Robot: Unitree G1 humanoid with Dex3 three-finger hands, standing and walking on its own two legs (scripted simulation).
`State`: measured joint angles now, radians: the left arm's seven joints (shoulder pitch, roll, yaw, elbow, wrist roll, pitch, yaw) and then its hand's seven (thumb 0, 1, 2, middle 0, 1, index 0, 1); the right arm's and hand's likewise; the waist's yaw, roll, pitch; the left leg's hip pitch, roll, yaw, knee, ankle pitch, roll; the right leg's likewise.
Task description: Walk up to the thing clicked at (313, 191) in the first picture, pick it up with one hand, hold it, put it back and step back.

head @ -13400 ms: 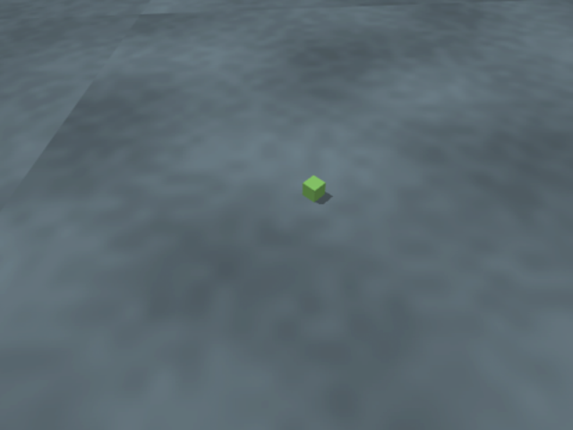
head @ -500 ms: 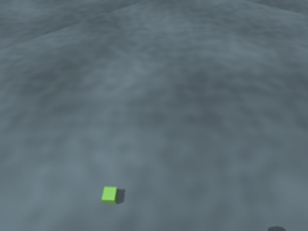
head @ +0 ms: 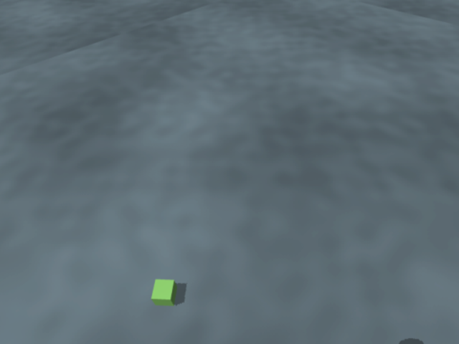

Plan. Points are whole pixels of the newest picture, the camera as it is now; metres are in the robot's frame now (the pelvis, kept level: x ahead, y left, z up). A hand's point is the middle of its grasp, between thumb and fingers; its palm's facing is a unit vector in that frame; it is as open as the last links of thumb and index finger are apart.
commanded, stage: stand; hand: left
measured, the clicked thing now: (164, 292) +0.49 +0.31 -0.74
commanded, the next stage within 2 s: walk up in 0.16 s
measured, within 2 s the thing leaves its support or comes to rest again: neither
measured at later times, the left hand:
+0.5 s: hand out of the picture +0.06 +0.33 -0.18, palm faces -0.02 -0.94 -0.35, open 7.4 cm
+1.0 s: hand (102, 330) +0.21 +0.28 -0.16, palm faces -0.11 -0.94 -0.34, open 7.4 cm
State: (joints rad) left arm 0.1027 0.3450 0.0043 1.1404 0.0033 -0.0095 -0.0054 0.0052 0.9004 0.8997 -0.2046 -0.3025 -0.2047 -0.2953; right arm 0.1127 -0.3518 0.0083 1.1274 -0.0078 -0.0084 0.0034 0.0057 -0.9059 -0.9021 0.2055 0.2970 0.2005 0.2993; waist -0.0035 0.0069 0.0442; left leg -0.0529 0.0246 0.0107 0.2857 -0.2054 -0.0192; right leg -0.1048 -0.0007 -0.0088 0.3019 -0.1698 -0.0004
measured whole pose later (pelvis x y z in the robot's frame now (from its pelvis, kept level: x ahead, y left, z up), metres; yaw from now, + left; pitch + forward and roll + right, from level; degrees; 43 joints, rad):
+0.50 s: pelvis +0.03 +0.06 -0.01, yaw -1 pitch -3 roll -1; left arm 0.23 0.40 0.04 1.05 0.01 0.02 -0.01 0.01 0.90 0.90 -0.20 -0.30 -0.20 -0.30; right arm 0.21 -0.37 -0.06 1.02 -0.04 -0.02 0.02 0.01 -0.91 -0.90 0.20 0.30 0.20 0.30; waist 0.01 -0.03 0.10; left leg -0.19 0.01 0.04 0.49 -0.24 0.02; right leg -0.21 -0.01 0.08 0.68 -0.44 0.00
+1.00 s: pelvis +0.07 +0.05 -0.01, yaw -4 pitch -3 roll +0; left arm 0.06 0.35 0.02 1.00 0.00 0.03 -0.02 0.01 0.90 0.90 -0.20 -0.30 -0.20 -0.30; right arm 0.14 -0.36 -0.02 1.01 0.00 -0.01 -0.01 0.01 -0.91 -0.90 0.21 0.30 0.20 0.30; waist -0.02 0.00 0.11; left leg -0.11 0.01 0.05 0.46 -0.30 0.00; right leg -0.21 0.00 0.01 0.50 -0.24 -0.01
